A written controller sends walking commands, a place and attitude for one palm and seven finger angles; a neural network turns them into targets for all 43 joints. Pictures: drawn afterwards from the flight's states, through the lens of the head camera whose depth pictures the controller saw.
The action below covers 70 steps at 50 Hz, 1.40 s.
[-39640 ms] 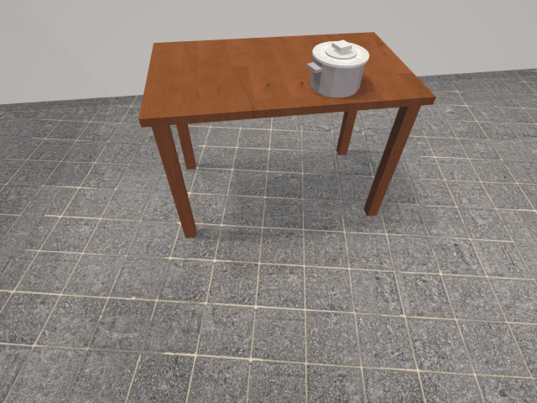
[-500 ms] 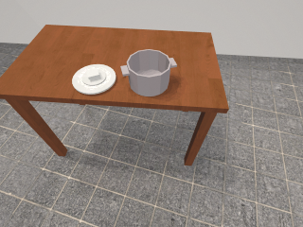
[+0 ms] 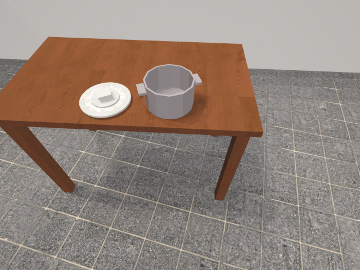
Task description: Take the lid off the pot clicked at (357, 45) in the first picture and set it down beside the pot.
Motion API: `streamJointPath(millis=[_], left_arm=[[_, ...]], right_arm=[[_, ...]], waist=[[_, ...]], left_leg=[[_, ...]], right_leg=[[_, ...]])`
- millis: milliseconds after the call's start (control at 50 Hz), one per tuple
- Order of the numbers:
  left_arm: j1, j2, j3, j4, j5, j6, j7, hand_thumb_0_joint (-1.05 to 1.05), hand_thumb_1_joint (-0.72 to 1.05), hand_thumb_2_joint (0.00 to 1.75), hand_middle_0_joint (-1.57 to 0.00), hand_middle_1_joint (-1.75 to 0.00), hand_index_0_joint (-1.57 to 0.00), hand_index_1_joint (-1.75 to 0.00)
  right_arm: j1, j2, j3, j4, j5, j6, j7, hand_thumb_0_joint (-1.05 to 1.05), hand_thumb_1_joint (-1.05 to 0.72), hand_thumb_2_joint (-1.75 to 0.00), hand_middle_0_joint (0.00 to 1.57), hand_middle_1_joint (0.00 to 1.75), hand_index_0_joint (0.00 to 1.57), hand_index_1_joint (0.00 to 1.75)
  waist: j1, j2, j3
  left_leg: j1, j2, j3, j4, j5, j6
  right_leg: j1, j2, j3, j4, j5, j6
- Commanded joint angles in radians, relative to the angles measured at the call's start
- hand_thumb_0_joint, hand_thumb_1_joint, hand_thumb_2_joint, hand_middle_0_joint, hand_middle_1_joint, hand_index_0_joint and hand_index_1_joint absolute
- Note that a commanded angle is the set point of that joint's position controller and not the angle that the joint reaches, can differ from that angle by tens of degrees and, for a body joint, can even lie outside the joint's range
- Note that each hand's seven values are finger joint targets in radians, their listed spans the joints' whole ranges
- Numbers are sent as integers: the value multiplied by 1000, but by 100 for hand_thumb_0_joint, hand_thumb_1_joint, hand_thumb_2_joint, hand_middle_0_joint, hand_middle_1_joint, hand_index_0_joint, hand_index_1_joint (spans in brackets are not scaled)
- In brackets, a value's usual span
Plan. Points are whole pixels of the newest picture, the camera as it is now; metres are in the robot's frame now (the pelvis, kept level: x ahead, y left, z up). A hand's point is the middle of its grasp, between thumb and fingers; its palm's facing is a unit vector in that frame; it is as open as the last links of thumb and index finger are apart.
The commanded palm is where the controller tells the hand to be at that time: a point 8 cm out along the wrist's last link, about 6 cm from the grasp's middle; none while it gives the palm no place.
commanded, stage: let the arm hang, fingers relaxed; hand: left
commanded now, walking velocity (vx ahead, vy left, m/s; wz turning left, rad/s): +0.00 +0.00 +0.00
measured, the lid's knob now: (103, 93) +0.69 +0.30 -0.06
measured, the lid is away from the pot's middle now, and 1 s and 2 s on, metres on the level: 0.24 0.24 0.24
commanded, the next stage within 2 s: look to check the result in 0.84 s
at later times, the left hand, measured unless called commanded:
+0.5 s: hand out of the picture +0.01 +0.17 -0.17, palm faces +0.05 -0.98 -0.19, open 7.2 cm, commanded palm none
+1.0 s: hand out of the picture -0.02 +0.17 -0.17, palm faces +0.05 -0.98 -0.18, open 7.3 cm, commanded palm none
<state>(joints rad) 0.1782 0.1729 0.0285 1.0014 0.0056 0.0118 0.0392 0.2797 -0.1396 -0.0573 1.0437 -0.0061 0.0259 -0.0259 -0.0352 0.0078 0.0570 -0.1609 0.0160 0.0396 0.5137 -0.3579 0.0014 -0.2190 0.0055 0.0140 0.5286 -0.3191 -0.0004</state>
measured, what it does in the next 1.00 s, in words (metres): stands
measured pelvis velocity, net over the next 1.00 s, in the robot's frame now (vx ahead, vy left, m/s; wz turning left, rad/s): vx -0.01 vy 0.00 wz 0.00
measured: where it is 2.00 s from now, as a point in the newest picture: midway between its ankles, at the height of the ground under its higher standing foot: outside the picture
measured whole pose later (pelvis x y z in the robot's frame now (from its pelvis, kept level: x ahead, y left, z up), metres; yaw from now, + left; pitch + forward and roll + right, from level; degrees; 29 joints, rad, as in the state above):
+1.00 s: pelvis -0.01 +0.00 +0.01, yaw +0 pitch +0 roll +0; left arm 0.28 0.13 0.02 1.12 0.00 0.00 0.05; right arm 0.31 -0.08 -0.04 1.12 0.00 -0.01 -0.04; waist -0.01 -0.01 0.05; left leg -0.14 0.02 0.04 0.46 -0.31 0.01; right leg -0.19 0.01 0.02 0.45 -0.26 0.01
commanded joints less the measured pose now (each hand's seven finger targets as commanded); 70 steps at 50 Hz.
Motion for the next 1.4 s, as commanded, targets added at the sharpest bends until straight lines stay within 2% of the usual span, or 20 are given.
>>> streamJointPath(millis=[0,20,120,140,200,220,240,260,380,460,620,640,720,740,820,880,1020,1100,1260,1380], left_arm=[[43,103,24,-29,-2,-26,8,0,90,90,-20,-30,-20,-30],[61,99,26,-24,-4,-29,9,0,90,90,-20,-30,-20,-30],[84,83,26,-4,-5,-30,12,0,90,90,-20,-30,-20,-30],[81,75,26,-2,-3,-27,13,0,90,90,-20,-30,-20,-30],[87,70,25,8,-3,-26,10,0,90,90,-20,-30,-20,-30],[89,70,24,11,-3,-27,9,0,90,90,-20,-30,-20,-30],[83,67,23,13,-1,-24,10,0,90,90,-20,-30,-20,-30],[88,64,21,17,-2,-23,9,0,90,90,-20,-30,-20,-30],[103,60,18,34,-1,-24,6,0,90,90,-20,-30,-20,-30],[116,56,16,43,-1,-25,6,0,90,90,-20,-30,-20,-30],[144,44,12,66,-1,-29,6,0,90,90,-20,-30,-20,-30],[139,44,11,66,0,-27,7,0,90,90,-20,-30,-20,-30],[153,36,9,77,0,-26,7,0,90,90,-20,-30,-20,-30],[152,37,8,76,2,-24,8,0,90,90,-20,-30,-20,-30],[165,31,8,83,1,-26,7,0,90,90,-20,-30,-20,-30],[161,32,8,82,1,-25,8,0,90,90,-20,-30,-20,-30],[171,31,10,84,0,-30,10,0,90,90,-20,-30,-20,-30],[165,34,12,80,0,-29,12,0,90,90,-20,-30,-20,-30],[159,34,10,78,0,-26,12,0,90,90,-20,-30,-20,-30],[159,36,12,78,0,-26,10,0,90,90,-20,-30,-20,-30]], right_arm=[[89,-71,-6,-13,0,-28,-9,0,-90,-90,20,30,20,30],[92,-74,-7,-7,1,-33,-11,0,-90,-90,20,30,20,30],[102,-69,-6,12,2,-39,-19,0,-90,-90,20,30,20,30],[102,-58,-7,14,3,-36,-20,0,-90,-90,20,30,20,30],[106,-53,-6,23,0,-36,-20,0,-90,-90,20,30,20,30],[110,-56,-4,25,0,-36,-21,0,-90,-90,20,30,20,30],[106,-45,-6,26,2,-33,-20,0,-90,-90,20,30,20,30],[106,-47,-4,29,0,-32,-20,0,-90,-90,20,30,20,30],[108,-48,-1,34,0,-34,-19,0,-90,-90,20,30,20,30],[111,-47,1,37,1,-36,-20,0,-90,-90,20,30,20,30],[116,-46,3,45,3,-43,-23,0,-90,-90,20,30,20,30],[120,-45,4,45,5,-42,-24,0,-90,-90,20,30,20,30],[119,-43,5,50,3,-42,-24,0,-90,-90,20,30,20,30],[118,-39,5,49,5,-40,-24,0,-90,-90,20,30,20,30],[120,-41,6,51,3,-42,-24,0,-90,-90,20,30,20,30],[122,-39,6,53,4,-42,-24,0,-90,-90,20,30,20,30],[128,-36,4,56,4,-47,-26,0,-90,-90,20,30,20,30],[133,-33,5,60,4,-46,-28,0,-90,-90,20,30,20,30],[128,-32,6,61,3,-41,-27,0,-90,-90,20,30,20,30],[122,-35,6,60,2,-42,-26,0,-90,-90,20,30,20,30]], waist=[[10,-61,-44],[16,-42,-78],[19,3,-96],[17,-2,-65],[21,19,-45],[18,14,-43],[19,7,-1],[19,9,10],[20,-8,16],[20,4,8],[20,13,-12],[19,11,9],[22,14,16],[22,15,41],[24,8,13],[24,14,24],[24,1,-20],[22,15,-6],[22,2,25],[25,5,18]], left_leg=[[1,69,-51,-74,295,26],[18,76,-49,-69,350,27],[46,87,-42,-71,406,26],[36,89,-43,-81,374,28],[22,88,-47,-92,333,31],[23,90,-45,-94,326,31],[2,87,-50,-103,291,32],[-5,87,-50,-111,255,32],[-9,84,-59,-124,213,37],[-5,85,-63,-130,207,40],[18,90,-65,-128,267,43],[7,92,-70,-135,265,44],[2,91,-70,-141,241,45],[-12,90,-75,-147,225,46],[1,90,-73,-143,229,47],[-12,88,-72,-145,222,46],[27,87,-64,-121,314,44],[18,87,-62,-122,322,42],[1,87,-63,-135,266,41],[3,86,-63,-137,255,41]], right_leg=[[44,-104,102,-120,376,-51],[73,-101,90,-103,433,-48],[89,-94,68,-92,469,-48],[68,-87,61,-100,429,-46],[58,-84,61,-114,381,-43],[56,-82,60,-116,376,-44],[39,-79,57,-125,345,-43],[31,-78,64,-135,313,-43],[21,-74,63,-148,257,-39],[21,-75,61,-152,242,-38],[24,-75,50,-133,284,-35],[17,-71,45,-133,273,-33],[13,-72,43,-136,251,-31],[2,-69,43,-137,236,-32],[12,-71,46,-136,245,-31],[11,-73,44,-136,240,-30],[28,-80,44,-120,322,-32],[31,-79,43,-118,327,-34],[14,-75,48,-128,284,-34],[14,-76,50,-132,276,-33]])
